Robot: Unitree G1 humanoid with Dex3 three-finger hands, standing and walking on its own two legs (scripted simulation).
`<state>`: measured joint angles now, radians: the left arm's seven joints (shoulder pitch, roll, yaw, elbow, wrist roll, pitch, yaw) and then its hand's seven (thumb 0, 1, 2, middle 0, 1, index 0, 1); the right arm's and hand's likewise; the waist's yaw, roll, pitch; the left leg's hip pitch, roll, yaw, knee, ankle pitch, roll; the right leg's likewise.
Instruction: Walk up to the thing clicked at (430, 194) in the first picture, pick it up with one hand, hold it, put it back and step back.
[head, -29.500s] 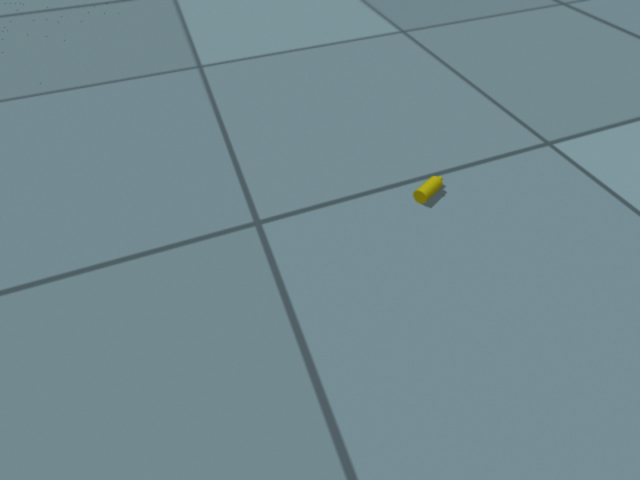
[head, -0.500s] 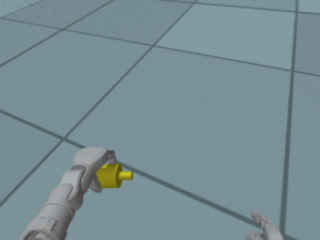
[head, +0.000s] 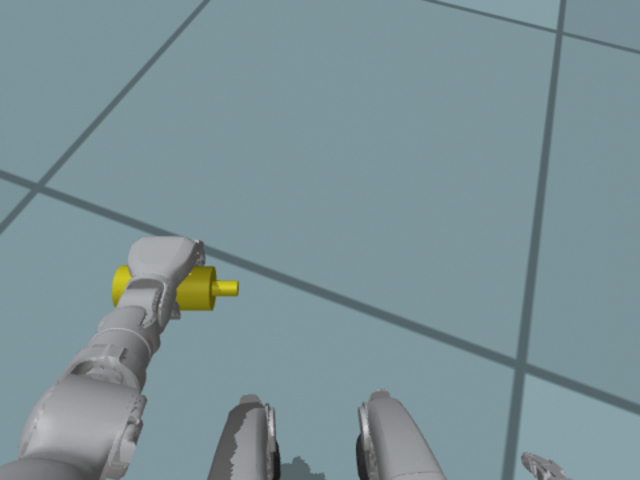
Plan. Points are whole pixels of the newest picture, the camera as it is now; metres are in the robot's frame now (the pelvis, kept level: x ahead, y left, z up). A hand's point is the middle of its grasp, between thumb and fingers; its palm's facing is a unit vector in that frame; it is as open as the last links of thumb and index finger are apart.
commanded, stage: crouch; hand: left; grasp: from above
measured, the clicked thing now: (180, 288) +0.40 +0.21 -0.14
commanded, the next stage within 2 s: lower in 1.62 s
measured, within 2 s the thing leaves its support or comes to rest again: neither
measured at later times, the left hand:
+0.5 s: hand (208, 293) +0.46 +0.21 -0.32, palm faces -0.43 +0.02 -0.90, open 9.7 cm
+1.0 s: hand (219, 293) +0.50 +0.21 -0.42, palm faces -0.46 +0.00 -0.89, open 9.7 cm
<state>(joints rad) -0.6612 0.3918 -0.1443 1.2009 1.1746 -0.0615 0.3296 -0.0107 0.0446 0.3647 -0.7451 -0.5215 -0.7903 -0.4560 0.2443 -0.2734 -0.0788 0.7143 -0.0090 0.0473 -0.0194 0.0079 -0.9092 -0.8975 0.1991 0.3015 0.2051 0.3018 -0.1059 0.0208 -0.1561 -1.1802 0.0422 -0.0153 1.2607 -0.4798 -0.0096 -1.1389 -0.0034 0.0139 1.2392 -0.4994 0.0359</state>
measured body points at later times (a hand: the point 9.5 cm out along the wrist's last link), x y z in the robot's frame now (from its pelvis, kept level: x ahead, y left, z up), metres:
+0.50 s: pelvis -0.03 +0.01 -0.19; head +0.19 +0.04 +0.20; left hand +0.48 +0.21 -0.27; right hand +0.00 -0.26 -0.31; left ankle +0.06 +0.12 -0.62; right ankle +0.04 -0.14 -0.62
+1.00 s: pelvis -0.04 +0.00 -0.27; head +0.22 +0.03 +0.10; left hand +0.52 +0.21 -0.37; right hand -0.03 -0.28 -0.38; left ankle +0.06 +0.12 -0.62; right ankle +0.04 -0.14 -0.62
